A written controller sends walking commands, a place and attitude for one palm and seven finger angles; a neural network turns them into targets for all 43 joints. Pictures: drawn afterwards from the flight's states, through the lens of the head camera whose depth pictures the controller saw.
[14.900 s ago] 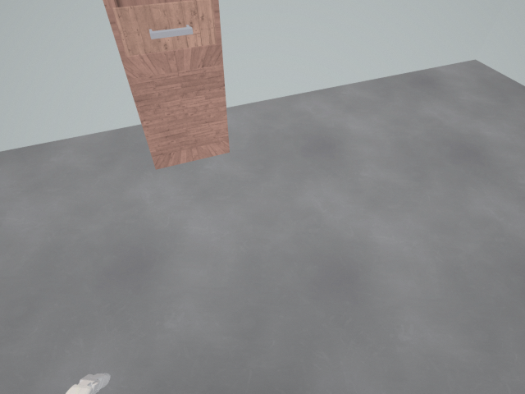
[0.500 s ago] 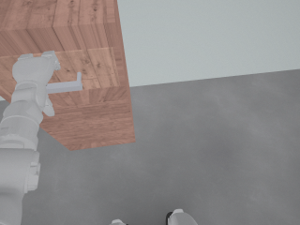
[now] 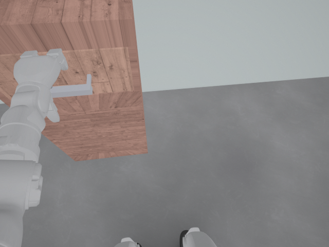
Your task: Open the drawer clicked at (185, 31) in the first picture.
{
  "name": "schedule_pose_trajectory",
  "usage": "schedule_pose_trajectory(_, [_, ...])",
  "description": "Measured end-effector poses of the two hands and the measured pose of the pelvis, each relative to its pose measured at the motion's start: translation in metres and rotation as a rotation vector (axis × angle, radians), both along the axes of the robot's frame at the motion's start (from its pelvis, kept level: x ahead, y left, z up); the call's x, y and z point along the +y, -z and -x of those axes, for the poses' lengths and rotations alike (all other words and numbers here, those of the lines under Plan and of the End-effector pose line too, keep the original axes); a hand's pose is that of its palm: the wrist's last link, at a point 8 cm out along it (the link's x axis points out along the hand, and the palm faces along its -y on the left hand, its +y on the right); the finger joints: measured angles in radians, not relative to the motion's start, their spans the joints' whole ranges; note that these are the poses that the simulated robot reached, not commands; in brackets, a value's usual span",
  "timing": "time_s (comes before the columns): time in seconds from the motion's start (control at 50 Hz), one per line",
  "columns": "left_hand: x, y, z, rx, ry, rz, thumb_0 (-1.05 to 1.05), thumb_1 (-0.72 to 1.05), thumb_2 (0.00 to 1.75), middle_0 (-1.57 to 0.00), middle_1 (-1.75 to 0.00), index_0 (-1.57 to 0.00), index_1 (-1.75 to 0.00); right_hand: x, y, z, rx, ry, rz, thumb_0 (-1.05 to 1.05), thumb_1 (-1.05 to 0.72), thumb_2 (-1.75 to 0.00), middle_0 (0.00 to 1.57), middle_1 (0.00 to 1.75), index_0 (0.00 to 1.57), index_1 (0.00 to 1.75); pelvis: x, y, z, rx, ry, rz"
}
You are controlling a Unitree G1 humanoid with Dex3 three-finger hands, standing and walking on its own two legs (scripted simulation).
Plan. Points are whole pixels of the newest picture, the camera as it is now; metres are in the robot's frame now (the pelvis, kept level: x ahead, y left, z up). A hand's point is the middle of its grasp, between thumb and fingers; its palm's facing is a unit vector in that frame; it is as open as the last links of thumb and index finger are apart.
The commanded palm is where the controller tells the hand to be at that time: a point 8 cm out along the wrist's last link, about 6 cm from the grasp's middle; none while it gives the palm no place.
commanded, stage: move the hooked fingers above the handle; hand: left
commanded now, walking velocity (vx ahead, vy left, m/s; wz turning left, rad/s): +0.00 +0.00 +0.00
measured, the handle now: (61, 85) +0.55 +0.26 -0.01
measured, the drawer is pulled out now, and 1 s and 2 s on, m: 0.00 0.00 0.00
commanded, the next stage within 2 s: lower the fingers behind the handle in 0.16 s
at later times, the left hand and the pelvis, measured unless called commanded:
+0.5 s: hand (51, 95) +0.49 +0.25 +0.03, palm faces -0.11 -0.02 -0.99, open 13.8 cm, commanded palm +0.48 +0.25 +0.09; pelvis +0.00 +0.00 +0.00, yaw +0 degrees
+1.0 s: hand (57, 101) +0.49 +0.25 +0.00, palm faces -0.11 -0.03 -0.99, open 13.8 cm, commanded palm +0.48 +0.25 +0.05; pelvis +0.00 +0.00 -0.01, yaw +0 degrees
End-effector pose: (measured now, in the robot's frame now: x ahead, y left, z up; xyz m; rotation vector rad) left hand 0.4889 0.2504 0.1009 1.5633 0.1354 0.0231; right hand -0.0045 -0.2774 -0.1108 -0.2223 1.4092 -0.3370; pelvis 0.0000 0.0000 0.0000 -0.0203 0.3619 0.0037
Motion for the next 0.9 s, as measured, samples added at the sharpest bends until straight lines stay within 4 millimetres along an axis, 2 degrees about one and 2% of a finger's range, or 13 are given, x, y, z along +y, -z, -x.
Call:
schedule_pose_trajectory(0.16, [-0.001, -0.005, 0.008, 0.033, 0.030, 0.018, 0.00, -0.49, 0.30, -0.32, -1.20, -0.33, -1.21, 0.010, 0.001, 0.007, 0.018, 0.022, -0.029, 0.00, -0.90, -0.89, 0.20, 0.30, 0.20, 0.30, 0.002, -0.004, -0.006, -0.025, 0.004, 0.001])
schedule_pose_trajectory(0.3, [0.005, -0.001, 0.013, 0.015, 0.039, 0.014, 0.00, -0.49, 0.30, -0.32, -1.20, -0.32, -1.20, 0.008, 0.000, 0.003, 0.016, 0.010, -0.020, 0.00, -0.90, -0.89, 0.20, 0.30, 0.20, 0.30, 0.002, -0.003, -0.004, -0.025, -0.001, 0.001])
schedule_pose_trajectory(0.42, [0.009, 0.009, 0.013, 0.024, 0.022, 0.008, 0.00, -0.49, 0.30, -0.32, -1.20, -0.32, -1.20, 0.002, 0.000, -0.001, 0.016, -0.007, -0.002, 0.00, -0.90, -0.89, 0.20, 0.30, 0.20, 0.30, 0.002, 0.000, -0.002, -0.010, -0.006, 0.002])
schedule_pose_trajectory(0.64, [-0.004, 0.023, 0.012, 0.000, 0.057, 0.038, 0.00, -0.49, 0.30, -0.32, -1.20, -0.32, -1.20, -0.003, 0.002, 0.001, 0.022, -0.009, 0.012, 0.00, -0.90, -0.89, 0.20, 0.30, 0.20, 0.30, 0.001, 0.005, -0.002, 0.009, -0.004, 0.005])
schedule_pose_trajectory(0.8, [0.007, 0.036, 0.014, 0.038, -0.014, -0.005, 0.00, -0.49, 0.30, -0.32, -1.20, -0.32, -1.20, 0.002, 0.009, 0.008, 0.038, -0.003, -0.011, 0.00, -0.90, -0.89, 0.20, 0.30, 0.20, 0.30, -0.001, 0.009, 0.002, 0.021, -0.002, 0.004])
schedule_pose_trajectory(0.9, [0.007, 0.040, 0.013, 0.053, 0.011, 0.004, 0.00, -0.49, 0.30, -0.31, -1.19, -0.32, -1.20, 0.002, 0.010, 0.014, 0.053, 0.001, -0.001, 0.00, -0.90, -0.89, 0.20, 0.30, 0.20, 0.30, -0.001, 0.011, 0.004, 0.032, -0.004, 0.006])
